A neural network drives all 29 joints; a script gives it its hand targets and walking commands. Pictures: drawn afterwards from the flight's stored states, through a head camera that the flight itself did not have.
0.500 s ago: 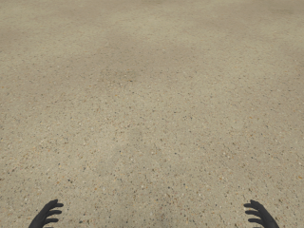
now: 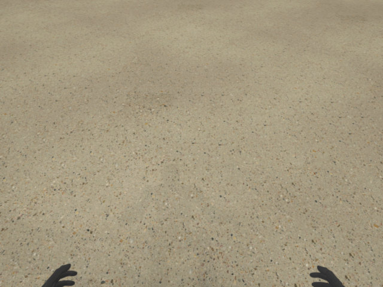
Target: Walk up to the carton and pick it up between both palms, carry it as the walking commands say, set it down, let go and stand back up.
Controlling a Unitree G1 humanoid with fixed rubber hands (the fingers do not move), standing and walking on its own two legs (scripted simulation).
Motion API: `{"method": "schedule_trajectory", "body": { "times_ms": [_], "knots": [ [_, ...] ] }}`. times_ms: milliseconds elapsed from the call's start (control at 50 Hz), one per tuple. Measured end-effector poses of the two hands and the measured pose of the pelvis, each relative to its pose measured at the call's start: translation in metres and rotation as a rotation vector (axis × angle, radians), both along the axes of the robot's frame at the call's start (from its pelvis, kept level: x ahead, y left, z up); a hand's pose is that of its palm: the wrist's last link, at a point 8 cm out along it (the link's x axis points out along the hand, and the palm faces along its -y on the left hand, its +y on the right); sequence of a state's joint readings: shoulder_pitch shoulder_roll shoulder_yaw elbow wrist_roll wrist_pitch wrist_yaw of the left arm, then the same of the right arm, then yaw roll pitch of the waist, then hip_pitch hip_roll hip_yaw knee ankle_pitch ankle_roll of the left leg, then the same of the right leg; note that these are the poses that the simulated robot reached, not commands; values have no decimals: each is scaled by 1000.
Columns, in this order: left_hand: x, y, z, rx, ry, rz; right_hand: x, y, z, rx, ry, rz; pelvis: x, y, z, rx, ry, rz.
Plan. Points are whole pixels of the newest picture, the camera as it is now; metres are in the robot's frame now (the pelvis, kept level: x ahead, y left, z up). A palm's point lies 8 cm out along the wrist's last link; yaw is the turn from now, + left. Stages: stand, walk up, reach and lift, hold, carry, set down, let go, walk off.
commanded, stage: stand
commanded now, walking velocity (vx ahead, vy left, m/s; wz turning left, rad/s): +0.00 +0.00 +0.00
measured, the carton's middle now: out of the picture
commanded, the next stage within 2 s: walk up in 0.74 s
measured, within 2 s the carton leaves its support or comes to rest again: neither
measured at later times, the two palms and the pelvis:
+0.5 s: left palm out of the picture +0.10 +0.31 -0.09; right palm out of the picture +0.10 -0.31 -0.09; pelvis +0.00 +0.00 +0.01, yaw +0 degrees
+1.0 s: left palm out of the picture +0.09 +0.32 -0.10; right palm out of the picture +0.10 -0.31 -0.10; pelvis +0.00 +0.00 +0.00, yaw +3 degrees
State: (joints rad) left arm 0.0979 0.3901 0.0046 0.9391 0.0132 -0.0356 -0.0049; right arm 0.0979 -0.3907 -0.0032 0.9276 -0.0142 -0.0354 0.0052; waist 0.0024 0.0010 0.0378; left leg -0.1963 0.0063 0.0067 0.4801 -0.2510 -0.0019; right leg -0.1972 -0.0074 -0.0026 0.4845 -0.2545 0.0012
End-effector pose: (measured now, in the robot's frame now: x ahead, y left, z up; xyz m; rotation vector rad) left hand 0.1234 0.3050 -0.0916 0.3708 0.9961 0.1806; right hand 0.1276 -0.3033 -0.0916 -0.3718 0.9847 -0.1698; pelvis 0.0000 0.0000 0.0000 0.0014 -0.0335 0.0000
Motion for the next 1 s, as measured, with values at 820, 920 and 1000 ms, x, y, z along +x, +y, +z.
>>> {"method": "schedule_trajectory", "body": {
  "times_ms": [820, 920, 1000],
  "knots": [
    [-23, 8, -3, 10, 109, 47, -23, -9, -3, -12, 112, -52, 1, 0, 9, -1, -3, 0],
    [-21, 8, -2, 11, 110, 48, -22, -9, -2, -13, 113, -54, 3, 0, 9, -1, -2, 0],
    [-30, 13, -7, 15, 100, 109, -26, -3, -11, 1, 157, -57, -3, 5, 3, 3, 12, 51]
  ]
}}
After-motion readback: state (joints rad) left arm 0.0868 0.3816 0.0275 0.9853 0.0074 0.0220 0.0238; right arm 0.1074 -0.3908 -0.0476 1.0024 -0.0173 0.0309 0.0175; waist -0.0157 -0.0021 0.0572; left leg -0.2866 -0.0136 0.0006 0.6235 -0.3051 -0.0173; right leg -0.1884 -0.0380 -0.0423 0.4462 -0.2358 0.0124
